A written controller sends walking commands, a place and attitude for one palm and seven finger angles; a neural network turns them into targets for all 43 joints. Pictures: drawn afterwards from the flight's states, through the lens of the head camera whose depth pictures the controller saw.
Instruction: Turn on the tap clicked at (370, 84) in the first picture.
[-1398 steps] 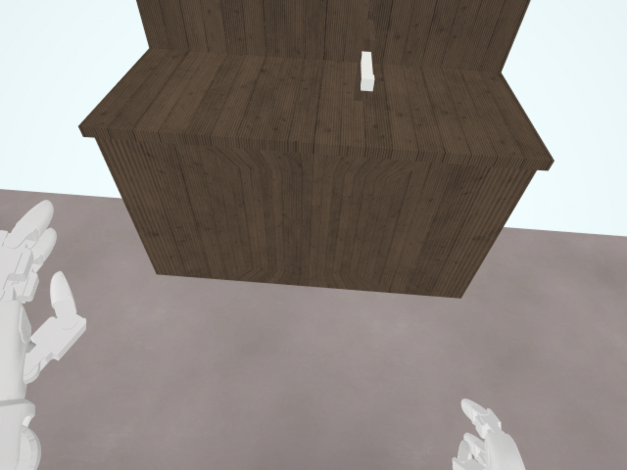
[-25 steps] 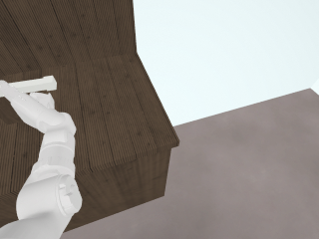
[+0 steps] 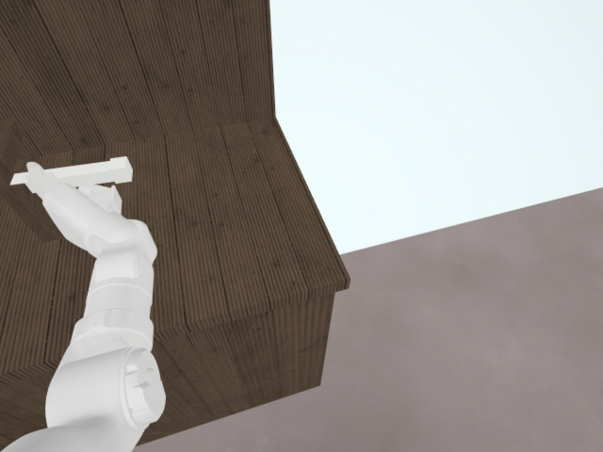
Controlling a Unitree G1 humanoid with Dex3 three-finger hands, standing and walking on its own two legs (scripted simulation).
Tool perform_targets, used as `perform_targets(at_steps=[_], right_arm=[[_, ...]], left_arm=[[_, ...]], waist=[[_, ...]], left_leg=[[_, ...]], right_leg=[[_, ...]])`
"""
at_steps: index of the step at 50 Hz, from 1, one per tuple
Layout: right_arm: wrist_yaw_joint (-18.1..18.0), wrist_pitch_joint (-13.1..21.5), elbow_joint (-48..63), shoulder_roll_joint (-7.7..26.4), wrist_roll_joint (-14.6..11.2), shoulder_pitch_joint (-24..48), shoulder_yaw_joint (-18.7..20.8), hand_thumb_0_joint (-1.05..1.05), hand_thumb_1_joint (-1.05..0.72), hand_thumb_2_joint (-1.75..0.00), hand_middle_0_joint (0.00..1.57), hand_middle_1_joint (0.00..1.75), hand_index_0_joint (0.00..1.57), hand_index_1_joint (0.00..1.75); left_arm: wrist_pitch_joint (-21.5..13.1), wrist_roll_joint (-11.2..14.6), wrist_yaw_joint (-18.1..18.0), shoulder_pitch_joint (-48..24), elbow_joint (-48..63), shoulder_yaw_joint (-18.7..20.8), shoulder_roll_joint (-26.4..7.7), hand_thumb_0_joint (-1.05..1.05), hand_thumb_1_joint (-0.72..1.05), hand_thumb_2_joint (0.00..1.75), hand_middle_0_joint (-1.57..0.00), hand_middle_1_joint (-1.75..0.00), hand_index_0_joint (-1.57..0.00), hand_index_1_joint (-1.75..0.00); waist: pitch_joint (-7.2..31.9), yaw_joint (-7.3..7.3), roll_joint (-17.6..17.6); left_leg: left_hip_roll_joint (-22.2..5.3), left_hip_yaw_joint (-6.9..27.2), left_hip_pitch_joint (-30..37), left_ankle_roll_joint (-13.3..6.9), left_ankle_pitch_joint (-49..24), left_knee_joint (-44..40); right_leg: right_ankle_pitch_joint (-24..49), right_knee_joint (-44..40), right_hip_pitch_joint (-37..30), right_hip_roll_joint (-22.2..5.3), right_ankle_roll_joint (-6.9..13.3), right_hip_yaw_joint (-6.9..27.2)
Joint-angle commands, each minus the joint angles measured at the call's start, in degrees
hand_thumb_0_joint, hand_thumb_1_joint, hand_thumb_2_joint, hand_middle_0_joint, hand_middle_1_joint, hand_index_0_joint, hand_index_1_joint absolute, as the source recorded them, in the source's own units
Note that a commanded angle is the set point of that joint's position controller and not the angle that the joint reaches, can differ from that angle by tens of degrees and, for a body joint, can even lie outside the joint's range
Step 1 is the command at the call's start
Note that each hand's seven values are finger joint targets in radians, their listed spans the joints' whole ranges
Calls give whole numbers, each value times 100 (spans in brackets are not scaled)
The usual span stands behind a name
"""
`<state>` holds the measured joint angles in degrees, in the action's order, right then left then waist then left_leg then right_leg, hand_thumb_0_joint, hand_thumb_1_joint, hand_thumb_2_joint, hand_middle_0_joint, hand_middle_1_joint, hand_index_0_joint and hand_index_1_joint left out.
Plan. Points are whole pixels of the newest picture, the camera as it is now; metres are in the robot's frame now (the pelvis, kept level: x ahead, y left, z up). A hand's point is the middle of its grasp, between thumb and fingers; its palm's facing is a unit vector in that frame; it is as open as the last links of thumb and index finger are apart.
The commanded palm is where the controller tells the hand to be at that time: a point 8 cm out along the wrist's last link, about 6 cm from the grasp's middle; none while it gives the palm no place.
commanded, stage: lift the hand up off the lever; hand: left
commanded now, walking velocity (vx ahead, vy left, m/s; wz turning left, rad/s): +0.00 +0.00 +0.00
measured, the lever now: (121, 170) +0.51 +0.28 +0.09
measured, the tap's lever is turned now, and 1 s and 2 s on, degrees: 86 86 86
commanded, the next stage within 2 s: draw the hand back beside the body in 1.30 s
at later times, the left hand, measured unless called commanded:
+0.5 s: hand (104, 188) +0.43 +0.26 +0.13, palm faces +0.82 -0.57 -0.08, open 7.8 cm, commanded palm +0.37 +0.28 +0.14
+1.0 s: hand (91, 183) +0.42 +0.27 +0.15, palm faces +0.82 -0.56 -0.05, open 7.8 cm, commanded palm +0.36 +0.28 +0.16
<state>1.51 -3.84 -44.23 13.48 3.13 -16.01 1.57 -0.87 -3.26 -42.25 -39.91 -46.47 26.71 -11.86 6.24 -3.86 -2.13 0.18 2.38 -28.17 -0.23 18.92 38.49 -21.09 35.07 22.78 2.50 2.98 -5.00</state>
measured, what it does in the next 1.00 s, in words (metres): stands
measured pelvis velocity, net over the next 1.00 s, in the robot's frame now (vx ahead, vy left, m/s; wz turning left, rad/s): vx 0.00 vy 0.00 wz -0.01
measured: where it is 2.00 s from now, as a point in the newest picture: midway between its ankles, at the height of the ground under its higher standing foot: outside the picture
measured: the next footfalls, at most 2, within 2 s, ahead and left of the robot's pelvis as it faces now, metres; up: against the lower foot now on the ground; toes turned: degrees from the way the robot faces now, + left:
none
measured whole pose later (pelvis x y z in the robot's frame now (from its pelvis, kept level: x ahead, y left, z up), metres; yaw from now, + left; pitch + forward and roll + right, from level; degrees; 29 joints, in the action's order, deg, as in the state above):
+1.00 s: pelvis +0.00 +0.00 +0.01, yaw +0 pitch +5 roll -1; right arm -0.6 -1.1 -45.2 13.6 1.7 -14.0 1.3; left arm 7.5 -1.4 -40.9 -37.4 -36.7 25.6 -11.2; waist 4.8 -2.0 -2.1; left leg 0.3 1.6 -21.2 -0.3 16.2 32.7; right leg -18.5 30.1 16.4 2.4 2.9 -4.1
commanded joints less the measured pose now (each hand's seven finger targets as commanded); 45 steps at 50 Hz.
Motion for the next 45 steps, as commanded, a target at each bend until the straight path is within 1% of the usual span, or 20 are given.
perform_targets(at_steps=[1,2,3,5,7,10,12,15,17,18,20,22,26,28,31,32,33,35,39,45], right_arm=[[-63,234,530,783,-2,-29,269,0,-90,-90,20,30,20,30],[-80,227,495,801,7,-9,278,0,-90,-90,20,30,20,30],[-70,248,521,767,1,21,260,0,-90,-90,20,30,20,30],[-98,265,512,787,1,49,254,0,-90,-90,20,30,20,30],[-139,251,494,812,-11,45,257,0,-90,-90,20,30,20,30],[-163,279,539,791,-49,85,238,0,-90,-90,20,30,20,30],[-181,277,501,818,-53,50,239,0,-90,-90,20,30,20,30],[-188,315,526,808,-85,93,219,0,-90,-90,20,30,20,30],[-190,339,500,818,-94,143,229,0,-90,-90,20,30,20,30],[-187,364,502,794,-96,152,208,0,-90,-90,20,30,20,30],[-189,394,479,801,-75,136,208,0,-90,-90,20,30,20,30],[-214,387,433,826,-65,141,217,0,-90,-90,20,30,20,30],[-223,391,503,798,-62,146,209,0,-90,-90,20,30,20,30],[-229,383,492,802,-72,158,201,0,-90,-90,20,30,20,30],[-225,399,523,800,-75,149,210,0,-90,-90,20,30,20,30],[-228,386,511,808,-74,163,217,0,-90,-90,20,30,20,30],[-219,411,536,791,-79,153,221,0,-90,-90,20,30,20,30],[-210,427,557,799,-101,143,228,0,-90,-90,20,30,20,30],[-216,458,553,806,-153,234,225,0,-90,-90,20,30,20,30],[-259,513,552,791,-174,383,212,0,-90,-90,20,30,20,30]], left_arm=[[-361,-299,-83,-2641,1595,-141,-1355,0,90,90,-15,-15,-15,-15],[-384,-346,-105,-2633,1676,69,-1634,0,90,90,-15,-15,-15,-15],[-377,-346,-92,-2646,1685,-179,-1354,0,90,90,-15,-15,-15,-15],[-313,-360,-75,-2626,1505,-144,-1419,0,90,90,-15,-15,-15,-15],[-252,-363,-43,-2650,1468,21,-1638,0,90,90,-15,-15,-15,-15],[-162,-272,38,-2561,1394,-167,-1403,0,90,90,-15,-15,-15,-15],[-128,-252,66,-2474,1340,-53,-1533,0,90,90,-15,-15,-15,-15],[-94,-210,110,-2623,1277,-306,-1283,0,90,90,-15,-15,-15,-15],[-131,-199,97,-2703,1449,-233,-1381,0,90,90,-15,-15,-15,-15],[-146,-192,90,-2825,1471,-390,-1235,0,90,90,-15,-15,-15,-15],[-144,-188,63,-2875,1368,-381,-1228,0,90,90,-15,-15,-15,-15],[-138,-208,19,-2949,1404,-129,-1550,0,90,90,-15,-15,-15,-15],[-91,-232,-9,-2860,1451,-31,-1680,0,90,90,-15,-15,-15,-15],[-71,-274,-3,-2877,1394,5,-1768,0,90,90,-15,-15,-15,-15],[-18,-290,24,-2781,1474,-12,-1767,0,90,90,-15,-15,-15,-15],[-18,-295,39,-2778,1586,21,-1805,0,90,90,-15,-15,-15,-15],[-19,-272,60,-2798,1686,-130,-1621,0,90,90,-15,-15,-15,-15],[48,-201,93,-2533,1715,-137,-1538,0,90,90,-15,-15,-15,-15],[244,-72,191,-2370,1764,-345,-1215,0,90,90,-15,-15,-15,-15],[401,-15,147,-2461,2244,-276,-1311,0,90,90,-15,-15,-15,-15]], waist=[[1822,-3,-101],[1829,44,-238],[1777,-11,-182],[1656,-49,29],[1626,8,-7],[1631,-20,-11],[1600,25,8],[1450,-63,135],[1459,-20,-127],[1455,-66,-134],[1421,-77,2],[1507,-33,-27],[1731,53,12],[1651,48,37],[1664,73,-17],[1703,111,-184],[1750,74,-157],[1732,116,-56],[1427,106,36],[1465,178,55]], left_leg=[[35,0,1192,-108,-2341,-193],[25,32,1221,-92,-2378,-205],[23,16,1245,-98,-2365,-220],[43,-34,1054,-145,-2101,-225],[53,-12,1020,-144,-1985,-299],[70,-65,1052,-163,-1914,-325],[75,-32,1047,-158,-1882,-374],[75,-28,1029,-180,-1719,-416],[73,-8,1145,-167,-1686,-449],[75,-4,1186,-167,-1683,-459],[80,-6,1133,-176,-1615,-457],[90,-2,1115,-175,-1581,-474],[100,-54,1057,-168,-1699,-490],[80,-48,1071,-175,-1731,-524],[68,-97,1110,-178,-1831,-512],[69,-63,1202,-160,-1908,-537],[52,-62,1311,-155,-2002,-540],[44,-74,1332,-154,-2128,-543],[39,-75,1391,-154,-2067,-644],[54,-86,1503,-139,-2121,-739]], right_leg=[[2498,-329,-624,-107,-179,207],[2439,-336,-638,-111,-154,211],[2422,-336,-591,-105,-165,200],[2395,-385,-627,-126,-196,239],[2303,-426,-699,-134,-181,250],[2331,-489,-723,-142,-209,274],[2262,-524,-765,-130,-193,262],[2139,-588,-675,-137,-215,270],[1966,-626,-622,-128,-181,274],[1943,-623,-577,-129,-185,267],[1912,-643,-563,-127,-197,274],[1890,-658,-642,-141,-198,297],[2129,-612,-887,-169,-216,318],[2105,-614,-876,-166,-206,302],[2276,-627,-944,-168,-211,316],[2231,-617,-943,-146,-175,300],[2266,-601,-911,-133,-177,279],[2421,-623,-1000,-124,-181,276],[2317,-737,-957,-116,-187,253],[2360,-805,-1119,-145,-182,270]])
